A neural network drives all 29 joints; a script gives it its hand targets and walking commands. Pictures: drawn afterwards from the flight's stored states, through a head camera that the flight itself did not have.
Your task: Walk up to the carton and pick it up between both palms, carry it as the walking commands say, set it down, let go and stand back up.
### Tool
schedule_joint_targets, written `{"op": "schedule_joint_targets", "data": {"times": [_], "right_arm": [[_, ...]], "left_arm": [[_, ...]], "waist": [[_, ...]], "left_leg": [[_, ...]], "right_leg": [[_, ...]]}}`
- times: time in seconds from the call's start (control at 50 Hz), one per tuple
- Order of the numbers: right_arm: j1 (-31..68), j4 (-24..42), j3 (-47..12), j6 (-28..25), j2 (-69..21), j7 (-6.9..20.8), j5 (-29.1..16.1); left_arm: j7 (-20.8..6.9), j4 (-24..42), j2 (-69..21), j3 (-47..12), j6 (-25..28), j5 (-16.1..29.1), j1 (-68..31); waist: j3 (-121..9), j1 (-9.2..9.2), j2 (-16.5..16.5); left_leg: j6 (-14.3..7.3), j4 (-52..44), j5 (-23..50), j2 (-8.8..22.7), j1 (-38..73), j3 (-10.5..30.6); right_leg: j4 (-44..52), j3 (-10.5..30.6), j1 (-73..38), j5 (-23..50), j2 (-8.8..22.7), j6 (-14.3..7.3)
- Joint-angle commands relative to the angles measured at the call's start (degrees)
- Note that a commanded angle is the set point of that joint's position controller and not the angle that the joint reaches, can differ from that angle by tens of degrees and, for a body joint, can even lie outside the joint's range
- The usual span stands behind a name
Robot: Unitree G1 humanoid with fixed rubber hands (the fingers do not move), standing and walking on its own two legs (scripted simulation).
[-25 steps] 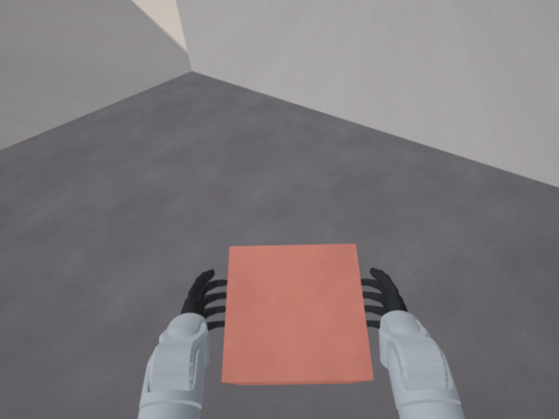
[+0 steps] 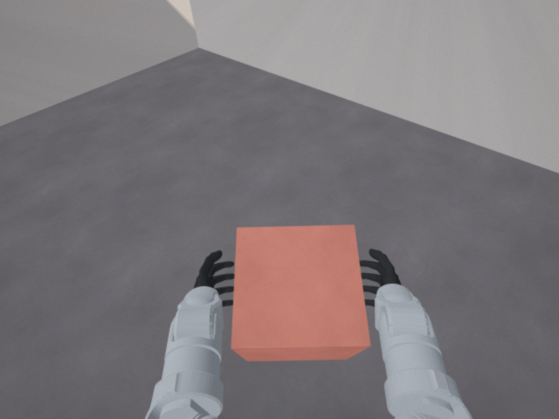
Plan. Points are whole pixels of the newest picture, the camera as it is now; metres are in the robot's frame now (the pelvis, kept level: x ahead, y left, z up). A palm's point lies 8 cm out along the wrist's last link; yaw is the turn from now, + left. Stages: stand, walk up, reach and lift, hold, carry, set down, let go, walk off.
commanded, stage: set down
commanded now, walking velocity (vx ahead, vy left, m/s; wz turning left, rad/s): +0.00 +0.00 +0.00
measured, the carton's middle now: (296, 299) +0.36 +0.02 -0.08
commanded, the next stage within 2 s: none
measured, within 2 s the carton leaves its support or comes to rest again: neither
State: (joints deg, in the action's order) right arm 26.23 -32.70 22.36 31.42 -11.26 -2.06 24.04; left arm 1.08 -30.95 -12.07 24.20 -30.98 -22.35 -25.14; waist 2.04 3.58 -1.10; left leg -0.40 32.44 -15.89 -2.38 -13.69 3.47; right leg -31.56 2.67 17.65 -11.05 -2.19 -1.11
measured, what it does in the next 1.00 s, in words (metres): lowers itself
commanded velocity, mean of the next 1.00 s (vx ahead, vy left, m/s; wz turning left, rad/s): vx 0.00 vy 0.00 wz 0.00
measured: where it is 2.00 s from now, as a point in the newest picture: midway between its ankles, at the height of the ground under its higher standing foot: outside the picture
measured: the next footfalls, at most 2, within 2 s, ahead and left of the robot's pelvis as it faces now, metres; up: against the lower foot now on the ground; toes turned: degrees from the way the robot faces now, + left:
none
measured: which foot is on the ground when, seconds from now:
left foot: down 0.00-1.00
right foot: down 0.00-1.00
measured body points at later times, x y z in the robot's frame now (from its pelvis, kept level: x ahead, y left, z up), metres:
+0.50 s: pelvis +0.00 +0.00 -0.03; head +0.12 -0.01 +0.40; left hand +0.34 +0.17 -0.08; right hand +0.36 -0.11 -0.09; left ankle +0.02 +0.12 -0.73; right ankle +0.07 -0.11 -0.73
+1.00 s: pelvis -0.02 +0.00 -0.11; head +0.16 +0.00 +0.30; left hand +0.37 +0.17 -0.17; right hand +0.40 -0.11 -0.18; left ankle +0.02 +0.12 -0.73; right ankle +0.07 -0.11 -0.73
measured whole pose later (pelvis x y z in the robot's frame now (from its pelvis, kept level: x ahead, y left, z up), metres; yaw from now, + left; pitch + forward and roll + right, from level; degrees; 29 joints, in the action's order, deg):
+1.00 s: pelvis -0.02 +0.00 -0.11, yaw +0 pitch +32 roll +1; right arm 38.9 -34.6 22.7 16.1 -8.3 -6.4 17.0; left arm 2.9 -30.2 -10.7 27.7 -15.8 -15.0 -36.2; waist -9.0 3.8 0.7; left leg 0.3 68.0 -25.5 -3.5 -74.8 2.1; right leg -65.4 2.4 78.6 -19.0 -2.9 -0.4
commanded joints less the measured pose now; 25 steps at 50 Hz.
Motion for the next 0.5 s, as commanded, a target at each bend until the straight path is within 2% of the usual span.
{"op": "schedule_joint_targets", "data": {"times": [0.0, 0.1, 0.22, 0.38, 0.48], "right_arm": [[31.53, -2.01, -27.02, -6.31, -53.33, 14.44, -13.69], [28.25, -0.78, -29.9, -10.88, -53.23, 13.39, -13.44], [25.83, -0.9, -31.21, -14.73, -52.74, 12.04, -12.38], [27.88, -2.77, -30.97, -18.44, -50.76, 11.09, -11.21], [31.19, -3.43, -31.7, -19.41, -51.27, 11.2, -11.76]], "left_arm": [[-14.19, -2.49, -52.04, -26.27, 5.42, 13.01, -29.61], [-14.17, -1.95, -52.01, -28.87, 9.61, 13.17, -26.82], [-14.51, -2.89, -50.24, -29.66, 13.63, 12.16, -25.46], [-14.53, -4.68, -47.83, -28.92, 17.45, 10.8, -28.07], [-14.6, -4.48, -48.33, -29.52, 18.32, 11.02, -30.88]], "waist": [[-21.74, 1.37, 0.93], [-27.77, 0.91, 0.49], [-31.8, 0.12, 1.58], [-35.78, 0.15, 2.3], [-39.93, 1.02, 2.13]], "left_leg": [[-1.57, -6.04, 8.32, -1.14, -7.81, 2.23], [-1.14, -2.87, 14.24, -1.97, -9.66, 2.28], [-0.88, 1.15, 14.72, -2.93, -16.14, 2.32], [-0.32, 6.54, 12.65, -3.29, -25.4, 1.72], [0.24, 10.26, 11.28, -3.47, -29.38, 1.09]], "right_leg": [[1.68, 3.2, -13.59, 5.86, -1.87, -1.27], [-0.08, 3.61, -11.41, 12.32, -2.07, -1.04], [-2.98, 4.04, -8.03, 15.58, -2.1, -0.63], [-8.07, 4.04, -0.43, 13.81, -2.81, -0.34], [-12.17, 3.45, 5.1, 11.2, -3.67, -0.26]]}}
